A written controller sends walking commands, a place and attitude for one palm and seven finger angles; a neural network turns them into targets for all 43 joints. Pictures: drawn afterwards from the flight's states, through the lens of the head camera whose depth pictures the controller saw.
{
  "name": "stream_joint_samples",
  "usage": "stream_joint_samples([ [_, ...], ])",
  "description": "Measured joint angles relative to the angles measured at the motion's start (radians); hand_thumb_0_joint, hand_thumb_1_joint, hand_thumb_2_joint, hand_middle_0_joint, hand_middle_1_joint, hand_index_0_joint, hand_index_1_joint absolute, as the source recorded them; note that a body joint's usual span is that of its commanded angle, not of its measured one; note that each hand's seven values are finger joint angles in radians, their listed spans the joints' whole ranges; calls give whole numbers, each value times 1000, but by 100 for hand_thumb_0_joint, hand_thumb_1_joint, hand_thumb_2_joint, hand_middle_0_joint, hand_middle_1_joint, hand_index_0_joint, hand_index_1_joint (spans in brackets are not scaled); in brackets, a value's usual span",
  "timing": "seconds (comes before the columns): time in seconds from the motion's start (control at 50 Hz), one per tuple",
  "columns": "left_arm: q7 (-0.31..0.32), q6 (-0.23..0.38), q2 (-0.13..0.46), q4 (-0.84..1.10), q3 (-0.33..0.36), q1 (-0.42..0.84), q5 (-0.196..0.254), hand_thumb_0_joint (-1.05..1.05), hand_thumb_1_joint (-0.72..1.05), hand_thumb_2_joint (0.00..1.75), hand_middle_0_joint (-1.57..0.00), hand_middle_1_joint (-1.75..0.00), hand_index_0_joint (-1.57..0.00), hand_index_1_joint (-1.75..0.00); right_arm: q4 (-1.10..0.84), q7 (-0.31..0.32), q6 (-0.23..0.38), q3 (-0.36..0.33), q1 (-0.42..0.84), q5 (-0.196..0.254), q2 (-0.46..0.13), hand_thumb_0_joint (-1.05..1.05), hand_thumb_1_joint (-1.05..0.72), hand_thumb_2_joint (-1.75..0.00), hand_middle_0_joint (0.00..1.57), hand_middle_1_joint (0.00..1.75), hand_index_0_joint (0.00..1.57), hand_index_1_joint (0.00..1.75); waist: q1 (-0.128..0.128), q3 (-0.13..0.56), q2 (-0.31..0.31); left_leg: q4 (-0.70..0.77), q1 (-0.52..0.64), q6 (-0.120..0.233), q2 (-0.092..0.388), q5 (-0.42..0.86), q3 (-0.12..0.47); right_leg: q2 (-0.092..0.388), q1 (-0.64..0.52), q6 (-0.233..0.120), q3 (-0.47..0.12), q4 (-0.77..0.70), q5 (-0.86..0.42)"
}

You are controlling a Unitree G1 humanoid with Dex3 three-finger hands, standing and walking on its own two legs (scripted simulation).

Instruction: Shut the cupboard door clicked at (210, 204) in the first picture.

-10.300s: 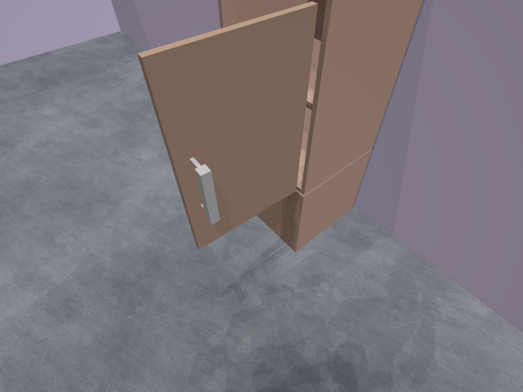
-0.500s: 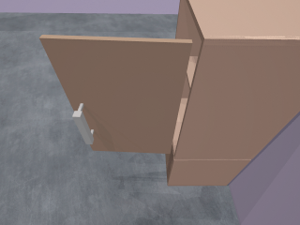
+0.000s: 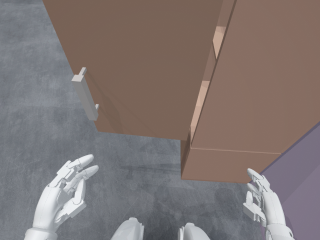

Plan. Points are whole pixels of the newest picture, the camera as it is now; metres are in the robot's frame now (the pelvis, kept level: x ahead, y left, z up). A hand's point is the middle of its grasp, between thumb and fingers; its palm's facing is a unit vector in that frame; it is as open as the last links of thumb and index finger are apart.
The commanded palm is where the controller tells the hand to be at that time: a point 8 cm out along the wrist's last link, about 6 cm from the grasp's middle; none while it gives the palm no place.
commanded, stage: raise the hand and make a fist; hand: left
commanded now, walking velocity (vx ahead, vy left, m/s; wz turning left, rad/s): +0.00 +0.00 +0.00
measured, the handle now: (88, 95) +0.52 +0.28 +0.01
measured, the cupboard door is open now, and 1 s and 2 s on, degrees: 87 87 87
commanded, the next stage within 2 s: bring the fist close to the handle in 1.56 s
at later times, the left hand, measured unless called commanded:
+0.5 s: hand (73, 197) +0.20 +0.21 +0.02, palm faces -0.01 -1.00 -0.03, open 4.1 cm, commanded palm +0.18 +0.26 +0.02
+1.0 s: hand (69, 195) +0.21 +0.22 +0.02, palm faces -0.02 -1.00 -0.03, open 3.1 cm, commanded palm +0.19 +0.27 +0.02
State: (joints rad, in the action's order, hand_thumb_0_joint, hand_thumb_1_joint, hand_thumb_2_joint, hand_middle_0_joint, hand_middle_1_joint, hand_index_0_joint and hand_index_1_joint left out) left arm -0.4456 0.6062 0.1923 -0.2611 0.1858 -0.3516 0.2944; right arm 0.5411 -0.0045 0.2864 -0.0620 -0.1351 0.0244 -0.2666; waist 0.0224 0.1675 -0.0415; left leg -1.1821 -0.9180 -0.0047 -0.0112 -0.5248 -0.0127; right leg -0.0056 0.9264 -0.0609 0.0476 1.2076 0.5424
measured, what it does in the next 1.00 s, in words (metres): stands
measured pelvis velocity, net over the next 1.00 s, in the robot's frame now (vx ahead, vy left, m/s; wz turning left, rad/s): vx -0.01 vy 0.03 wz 0.00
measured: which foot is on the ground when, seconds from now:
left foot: down 0.00-1.00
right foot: down 0.00-1.00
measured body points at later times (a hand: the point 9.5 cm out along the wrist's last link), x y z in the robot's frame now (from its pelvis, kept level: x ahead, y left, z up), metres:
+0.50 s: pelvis -0.01 +0.02 -0.02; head +0.06 +0.02 +0.43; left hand +0.20 +0.26 +0.03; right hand +0.14 -0.22 -0.11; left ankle +0.03 +0.12 -0.64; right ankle +0.03 -0.08 -0.64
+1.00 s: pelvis -0.01 +0.03 -0.02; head +0.07 +0.05 +0.42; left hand +0.20 +0.28 +0.03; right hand +0.20 -0.18 -0.09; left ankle +0.03 +0.12 -0.64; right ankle +0.03 -0.08 -0.64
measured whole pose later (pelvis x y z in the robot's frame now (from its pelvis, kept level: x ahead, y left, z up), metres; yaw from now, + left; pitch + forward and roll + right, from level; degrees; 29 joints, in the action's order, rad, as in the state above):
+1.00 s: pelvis -0.01 +0.03 -0.02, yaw +0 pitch +19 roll -4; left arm -0.27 0.41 0.25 0.04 0.14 -0.40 0.27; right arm 0.45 0.04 0.17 0.03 -0.21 0.02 -0.22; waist 0.02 0.18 0.03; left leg -1.32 -1.09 0.04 -0.01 -0.56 0.03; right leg -0.01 1.03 -0.02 0.09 1.25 0.55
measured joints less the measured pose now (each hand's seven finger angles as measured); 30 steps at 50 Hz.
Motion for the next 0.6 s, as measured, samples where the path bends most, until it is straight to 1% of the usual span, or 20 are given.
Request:
stream_joint_samples([
  [0.04, 7, -44, 5, 26, 7, -21, 17, 1, 90, 90, -40, -51, -39, -51, -34, 15, -6, -2, 6, 8, -5, 1, -91, -90, 20, 30, 20, 30, 13, -1, 8, -68, -62, -7, 7, -19, 13, -6, 54, -3, 14, 55, 18],
  [0.08, 42, -72, 10, 78, 11, -42, 23, 1, 90, 90, -44, -55, -43, -55, -48, 30, -6, 3, 4, 11, -2, 1, -91, -90, 20, 30, 20, 30, 25, -5, 20, -114, -102, -8, 12, -33, 30, -10, 84, -9, 33, 87, 26],
  [0.12, 75, -80, 17, 139, 8, -56, 21, 2, 90, 90, -47, -59, -47, -59, -45, 44, -5, 17, -6, 11, 7, 1, -91, -90, 20, 30, 20, 30, 34, -10, 31, -141, -127, -9, 14, -36, 47, -12, 99, -11, 49, 101, 27],
  [0.16, 89, -82, 30, 188, -1, -51, 18, 2, 90, 90, -51, -63, -50, -63, -33, 55, -7, 37, -19, 10, 20, 1, -91, -90, 20, 30, 20, 30, 37, -11, 40, -154, -145, -10, 15, -34, 60, -14, 109, -12, 63, 104, 25],
  [0.22, 81, -111, 47, 217, -15, -16, 17, 2, 90, 90, -56, -69, -55, -69, -10, 64, -15, 68, -42, 14, 40, 1, -91, -90, 20, 30, 20, 30, 30, -12, 56, -155, -161, -8, 16, -27, 72, -15, 117, -10, 74, 94, 14],
  [0.28, 74, -175, 58, 212, -23, 15, 17, 2, 90, 90, -61, -75, -61, -75, 4, 66, -29, 86, -69, 19, 58, 1, -90, -90, 21, 30, 21, 30, 13, -11, 71, -141, -163, -6, 17, -17, 70, -16, 118, -7, 71, 76, 1],
  [0.32, 82, -212, 58, 205, -20, 20, 18, 2, 90, 90, -65, -79, -65, -79, 11, 65, -38, 88, -89, 20, 67, 1, -90, -90, 21, 30, 21, 30, 1, -8, 76, -126, -158, -2, 18, -12, 60, -17, 116, -1, 62, 63, -7],
  [0.36, 98, -231, 53, 201, -11, 13, 21, 2, 90, 90, -69, -83, -68, -83, 15, 64, -45, 84, -109, 18, 71, 1, -90, -90, 21, 30, 21, 30, -10, -3, 78, -112, -151, 4, 18, -9, 49, -17, 113, 5, 51, 50, -13],
  [0.4, 118, -226, 46, 203, -2, -4, 21, 2, 90, 90, -72, -87, -72, -87, 19, 61, -48, 75, -126, 16, 69, 1, -90, -90, 21, 30, 21, 30, -18, 3, 78, -102, -145, 9, 18, -8, 40, -17, 110, 11, 41, 41, -16],
  [0.46, 138, -193, 39, 215, 0, -31, 18, 2, 90, 90, -78, -93, -77, -93, 21, 58, -50, 61, -141, 10, 55, 1, -90, -90, 21, 30, 21, 30, -23, 9, 77, -99, -143, 18, 15, -11, 31, -14, 108, 19, 32, 37, -15],
  [0.52, 147, -159, 35, 224, -12, -50, 12, 2, 90, 90, -83, -99, -83, -99, 17, 56, -52, 51, -140, 6, 35, 1, -90, -90, 21, 30, 21, 30, -24, 11, 76, -107, -149, 27, 10, -17, 27, -9, 112, 27, 29, 43, -10],
  [0.6, 154, -146, 34, 242, -38, -61, 0, 2, 90, 90, -90, -107, -90, -107, -1, 54, -58, 44, -122, 3, 14, 1, -90, -90, 21, 30, 20, 30, -21, 10, 72, -123, -160, 37, 4, -25, 26, -3, 120, 35, 27, 54, -3],
])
